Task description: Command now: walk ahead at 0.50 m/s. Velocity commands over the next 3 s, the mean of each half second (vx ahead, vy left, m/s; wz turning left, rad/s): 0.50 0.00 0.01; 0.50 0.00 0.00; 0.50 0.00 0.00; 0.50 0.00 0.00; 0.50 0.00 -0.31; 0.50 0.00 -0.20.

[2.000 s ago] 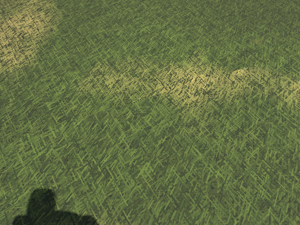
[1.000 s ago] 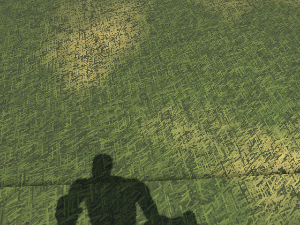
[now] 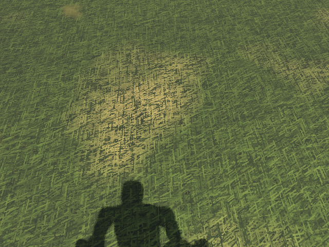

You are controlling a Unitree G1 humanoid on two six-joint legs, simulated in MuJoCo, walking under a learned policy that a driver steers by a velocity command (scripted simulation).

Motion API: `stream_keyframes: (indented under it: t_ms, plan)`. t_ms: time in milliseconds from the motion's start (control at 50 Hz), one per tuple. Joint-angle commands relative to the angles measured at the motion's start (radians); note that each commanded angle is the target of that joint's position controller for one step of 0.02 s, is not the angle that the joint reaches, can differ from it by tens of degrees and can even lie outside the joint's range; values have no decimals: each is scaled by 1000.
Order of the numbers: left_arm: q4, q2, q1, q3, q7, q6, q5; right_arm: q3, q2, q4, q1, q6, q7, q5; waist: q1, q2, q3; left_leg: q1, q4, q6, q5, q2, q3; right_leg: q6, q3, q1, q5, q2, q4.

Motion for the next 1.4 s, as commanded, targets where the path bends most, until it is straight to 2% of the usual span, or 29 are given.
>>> stream_keyframes:
  t_ms: [20,60,100,160,340,440,460,480,500,520,540,560,580,600,640,700,820,860,900,940,960,980,1000,1020,1060,1080,1140,1280,1400]
  plan:
    - [-47,29,18,10,-3,-1,18,-43,-161,-49,-10,-19,-15,-12,22,58,-20,70,-205,214,156,275,-254,29,10,-119,144,-44,-64]
    - [-42,37,15,16,-11,-10,19,-48,-174,-23,22,-21,-26,-22,22,64,-28,99,-157,210,235,298,-249,30,39,-181,256,-61,-52]
    - [-90,82,-122,35,-18,-31,-13,-43,-165,20,101,-35,-46,2,-7,108,41,207,-161,163,90,307,-269,18,92,-353,317,-72,-174]
    - [-107,37,-207,20,-36,-48,28,-38,-161,50,136,-18,-86,-1,-28,97,51,90,-79,129,23,246,-164,17,33,-228,614,-32,-380]
    - [-175,-11,-388,-17,-117,-48,8,-30,-142,76,250,27,-116,10,-96,105,123,134,231,86,-84,301,-209,-31,27,-289,658,-27,-488]
    - [-49,55,-159,9,-87,-48,-1,-35,-158,66,195,42,-96,11,-26,81,44,145,565,13,95,240,-157,-13,5,95,696,-43,-697]
    - [9,83,16,23,-74,-55,14,-38,-167,80,181,37,-84,19,65,44,-44,88,799,-10,164,190,-121,-18,-55,340,763,-7,-758]
    - [70,120,199,35,-66,-50,21,-38,-159,116,192,24,-73,18,158,-29,-126,-124,1175,-68,-142,109,-91,-63,-29,661,860,-68,-731]
    - [104,164,278,17,-72,-57,56,-16,-27,134,306,9,-57,8,108,-257,-236,-529,1591,-103,-796,9,-175,-80,15,1041,1238,-142,-314]
    - [129,218,367,53,-72,-53,16,-1,-71,86,369,-23,-50,52,137,-399,-404,-688,1596,-98,-659,-4,-272,-233,313,1158,1030,-268,-334]
    - [104,173,323,49,-60,-30,8,-12,-117,64,251,-38,-61,53,162,-257,-368,-727,1462,-95,-580,61,-236,-237,359,1050,721,-254,-472]
    - [82,112,223,29,-51,-20,20,-17,-128,70,182,-42,-75,29,120,-84,-257,-704,1463,-93,-506,102,-176,-199,300,881,805,-218,-501]
    - [63,192,96,40,-35,-31,29,-11,-80,15,153,-47,-87,54,17,-124,-277,-733,1311,-75,-242,142,-149,-283,519,718,376,-342,-659]
    - [10,137,-24,25,-36,-50,36,-14,-127,11,89,-30,-99,40,1,-53,-210,-686,1278,-72,-189,188,-152,-309,624,559,301,-359,-726]
    - [23,69,-92,-2,-32,-67,32,-16,-81,27,71,15,-95,8,-47,4,-48,-501,1003,-107,-132,237,-169,-261,389,237,435,-250,-764]
    - [59,64,-20,-1,3,-69,25,-13,-62,-31,-71,4,-76,-15,-8,-83,-10,-439,613,-126,37,233,-137,-218,186,239,536,-142,-817]
    - [126,86,121,10,18,-43,-20,-5,-43,-76,-314,-2,-33,0,79,5,22,-393,227,-69,223,127,-50,-166,86,471,482,-121,-852]
    - [145,90,151,13,20,-30,-15,-7,-45,-97,-369,-6,-19,1,85,10,46,-418,183,-44,189,119,-51,-156,88,546,469,-143,-831]
    - [144,108,134,20,19,-19,-9,-16,-67,-97,-352,-8,-12,0,56,-6,31,-345,159,-19,122,98,-37,-140,76,573,561,-151,-776]
    - [127,102,83,16,15,-15,-5,-49,-129,-35,-157,-8,-18,-8,-54,-4,-86,-19,137,29,130,53,-2,-107,20,502,770,-86,-559]
    - [102,81,64,4,16,-16,10,-72,-196,7,29,-7,-27,-14,-126,62,-209,275,159,89,176,181,-153,-71,-21,324,584,-23,-298]
    - [97,-26,182,-31,8,-36,18,-88,-280,26,105,-5,-24,-12,-87,298,-346,601,69,249,19,428,-604,-9,-55,-31,-34,139,83]
    - [108,47,146,-14,-3,-54,8,-67,-198,28,115,-3,-23,-3,-107,261,-350,609,-25,253,-117,444,-754,-18,62,-158,-303,125,188]
    - [76,108,53,4,-7,-64,-15,-53,-167,15,15,-6,-26,-1,-88,212,-184,469,-57,208,-138,415,-622,-28,51,-227,-235,74,207]
    - [62,89,-28,9,2,-61,-5,-39,-126,0,-110,-10,-20,-12,-31,95,-36,199,-119,167,12,340,-428,-22,17,-165,-93,-4,94]
    - [65,76,-15,12,5,-50,3,-33,-108,5,-131,-18,-19,-19,1,112,-30,123,-152,152,66,313,-374,-19,23,-95,-52,-30,50]
    - [63,30,-12,7,8,-28,7,-34,-119,31,-127,-32,-19,-13,28,128,-26,47,-216,155,112,286,-283,2,7,-47,25,-41,-52]
    - [-6,4,-237,-3,-4,-34,14,-41,-164,112,-16,-22,-46,0,-29,112,33,49,-244,115,137,244,-138,41,-25,-56,372,-7,-421]
    - [-65,22,-372,-13,-29,-49,0,-45,-184,186,68,-6,-51,10,-59,119,81,204,-179,105,159,318,-153,6,-32,-68,290,14,-562]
